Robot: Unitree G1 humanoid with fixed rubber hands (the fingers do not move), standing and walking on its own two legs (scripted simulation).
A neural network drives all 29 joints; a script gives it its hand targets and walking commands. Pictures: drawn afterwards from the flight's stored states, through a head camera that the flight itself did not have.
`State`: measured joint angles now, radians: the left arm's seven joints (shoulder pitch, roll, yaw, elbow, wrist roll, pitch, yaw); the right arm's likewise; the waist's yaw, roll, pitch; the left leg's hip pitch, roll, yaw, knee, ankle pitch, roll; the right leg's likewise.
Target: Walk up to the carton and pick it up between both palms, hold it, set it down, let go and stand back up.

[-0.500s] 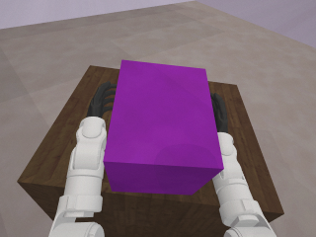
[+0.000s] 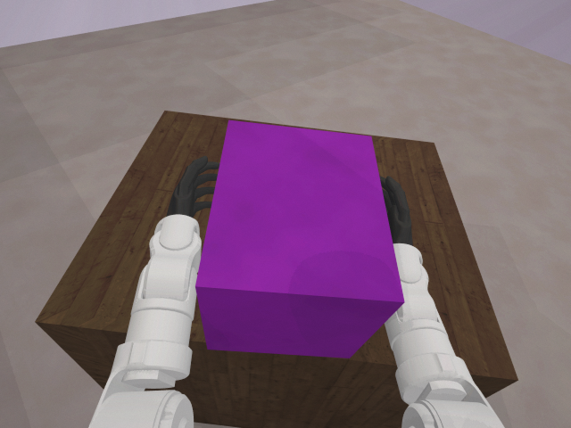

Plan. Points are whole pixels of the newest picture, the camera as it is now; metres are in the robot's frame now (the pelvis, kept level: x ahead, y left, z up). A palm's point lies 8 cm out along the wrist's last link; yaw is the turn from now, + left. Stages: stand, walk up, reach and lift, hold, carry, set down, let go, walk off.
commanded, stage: set down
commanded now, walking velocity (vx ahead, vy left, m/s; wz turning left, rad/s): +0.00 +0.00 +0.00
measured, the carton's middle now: (290, 241) +0.36 -0.03 +0.09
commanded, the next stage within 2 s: none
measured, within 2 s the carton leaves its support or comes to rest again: neither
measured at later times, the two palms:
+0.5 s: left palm (200, 212) +0.41 +0.10 +0.09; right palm (397, 231) +0.37 -0.19 +0.08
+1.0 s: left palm (210, 217) +0.42 +0.09 +0.07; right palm (399, 235) +0.38 -0.21 +0.06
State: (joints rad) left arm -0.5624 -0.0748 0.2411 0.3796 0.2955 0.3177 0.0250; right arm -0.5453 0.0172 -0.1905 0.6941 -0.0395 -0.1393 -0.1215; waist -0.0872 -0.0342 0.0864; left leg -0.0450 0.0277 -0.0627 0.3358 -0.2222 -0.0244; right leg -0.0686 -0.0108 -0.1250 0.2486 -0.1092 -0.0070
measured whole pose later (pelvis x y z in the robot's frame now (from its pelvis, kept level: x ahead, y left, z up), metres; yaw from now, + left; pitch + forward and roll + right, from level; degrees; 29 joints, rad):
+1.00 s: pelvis +0.01 +0.00 +0.00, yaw -3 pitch +6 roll -1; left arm -0.69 -0.09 0.35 0.80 0.32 0.04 0.10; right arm -0.67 0.00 -0.42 0.96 -0.24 -0.26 -0.02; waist -0.07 0.01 -0.03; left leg -0.22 0.04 -0.02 0.35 -0.23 -0.03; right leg -0.26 0.00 -0.09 0.25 -0.10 -0.01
